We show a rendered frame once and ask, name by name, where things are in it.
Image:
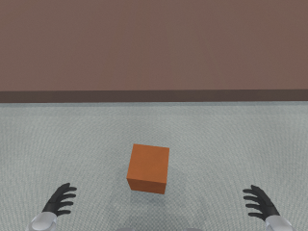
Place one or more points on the robot right forearm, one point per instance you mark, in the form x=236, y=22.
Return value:
x=278, y=223

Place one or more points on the right robot hand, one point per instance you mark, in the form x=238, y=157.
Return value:
x=266, y=207

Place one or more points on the carton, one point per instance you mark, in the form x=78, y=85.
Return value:
x=147, y=171

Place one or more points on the robot left forearm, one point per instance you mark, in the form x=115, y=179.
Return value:
x=44, y=221

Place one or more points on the left robot hand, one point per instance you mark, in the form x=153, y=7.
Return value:
x=54, y=203

